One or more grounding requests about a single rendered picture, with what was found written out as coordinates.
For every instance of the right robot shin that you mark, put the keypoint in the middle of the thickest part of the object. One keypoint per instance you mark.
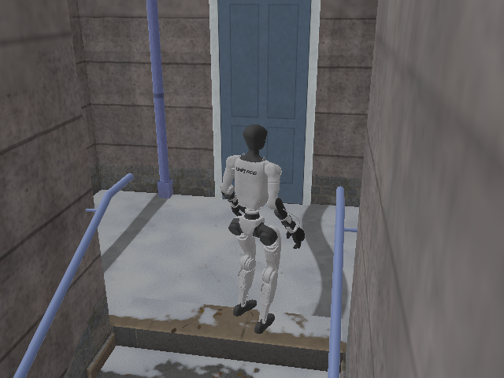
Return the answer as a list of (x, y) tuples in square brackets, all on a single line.
[(267, 296)]

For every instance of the right robot forearm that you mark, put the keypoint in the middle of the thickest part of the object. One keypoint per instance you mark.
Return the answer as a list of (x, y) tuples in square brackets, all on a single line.
[(284, 217)]

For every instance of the left robot forearm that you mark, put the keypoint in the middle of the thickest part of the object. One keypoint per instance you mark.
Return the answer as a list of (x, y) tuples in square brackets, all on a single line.
[(232, 199)]

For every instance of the robot left hand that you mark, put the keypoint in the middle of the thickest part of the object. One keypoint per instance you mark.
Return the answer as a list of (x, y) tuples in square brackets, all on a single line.
[(236, 210)]

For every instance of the robot right hand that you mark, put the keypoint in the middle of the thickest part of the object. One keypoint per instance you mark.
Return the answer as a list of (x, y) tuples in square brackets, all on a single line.
[(297, 236)]

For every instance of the robot left upper arm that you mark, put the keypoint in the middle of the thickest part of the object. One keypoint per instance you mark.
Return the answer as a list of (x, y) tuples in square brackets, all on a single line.
[(229, 175)]

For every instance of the robot left thigh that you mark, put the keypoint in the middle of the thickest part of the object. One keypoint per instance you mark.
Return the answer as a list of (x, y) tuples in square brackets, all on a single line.
[(247, 243)]

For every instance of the robot right upper arm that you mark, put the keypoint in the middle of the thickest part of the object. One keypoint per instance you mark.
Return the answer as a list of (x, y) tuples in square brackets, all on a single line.
[(273, 172)]

